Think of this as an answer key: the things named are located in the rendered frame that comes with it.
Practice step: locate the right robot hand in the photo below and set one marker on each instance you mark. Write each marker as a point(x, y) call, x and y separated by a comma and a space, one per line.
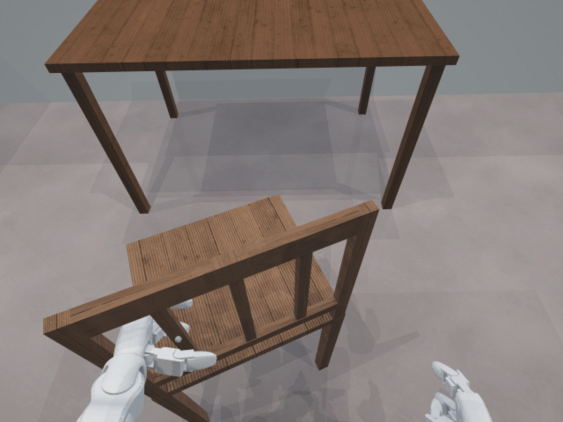
point(468, 406)

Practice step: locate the robot left forearm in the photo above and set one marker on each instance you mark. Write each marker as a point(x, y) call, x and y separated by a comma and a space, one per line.
point(118, 394)

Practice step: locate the table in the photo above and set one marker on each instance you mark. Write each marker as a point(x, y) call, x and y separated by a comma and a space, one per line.
point(163, 35)

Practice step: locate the left robot hand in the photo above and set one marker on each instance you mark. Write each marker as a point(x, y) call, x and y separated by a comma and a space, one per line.
point(135, 337)

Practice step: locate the chair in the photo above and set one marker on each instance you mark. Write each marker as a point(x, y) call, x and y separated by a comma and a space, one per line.
point(254, 283)

